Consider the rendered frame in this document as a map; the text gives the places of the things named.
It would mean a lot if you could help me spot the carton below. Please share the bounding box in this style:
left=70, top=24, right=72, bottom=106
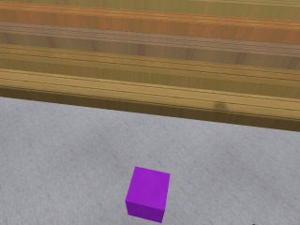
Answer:
left=125, top=166, right=171, bottom=223

